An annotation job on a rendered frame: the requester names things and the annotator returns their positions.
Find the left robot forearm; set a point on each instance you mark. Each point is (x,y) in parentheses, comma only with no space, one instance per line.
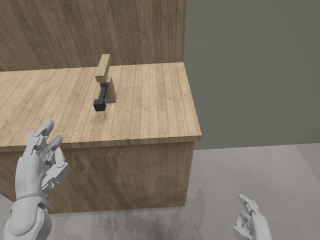
(29,220)

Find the robot left hand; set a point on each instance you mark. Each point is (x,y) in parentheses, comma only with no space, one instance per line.
(33,176)

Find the counter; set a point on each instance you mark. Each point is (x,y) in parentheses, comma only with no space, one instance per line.
(55,55)

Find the robot right hand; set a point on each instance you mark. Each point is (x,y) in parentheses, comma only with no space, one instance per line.
(257,227)

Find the tap lever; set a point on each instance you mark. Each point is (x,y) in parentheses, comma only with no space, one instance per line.
(99,104)

